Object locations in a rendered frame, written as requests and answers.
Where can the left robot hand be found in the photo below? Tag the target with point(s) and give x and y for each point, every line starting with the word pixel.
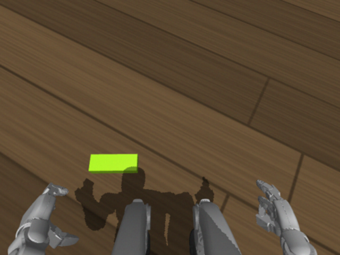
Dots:
pixel 42 209

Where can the carton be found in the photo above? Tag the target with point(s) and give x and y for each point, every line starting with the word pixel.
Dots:
pixel 113 163

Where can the right robot arm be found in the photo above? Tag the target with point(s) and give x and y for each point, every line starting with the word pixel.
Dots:
pixel 294 242

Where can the right robot hand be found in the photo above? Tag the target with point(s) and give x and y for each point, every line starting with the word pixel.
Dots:
pixel 280 216

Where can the left robot arm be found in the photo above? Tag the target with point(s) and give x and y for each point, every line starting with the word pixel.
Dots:
pixel 31 238

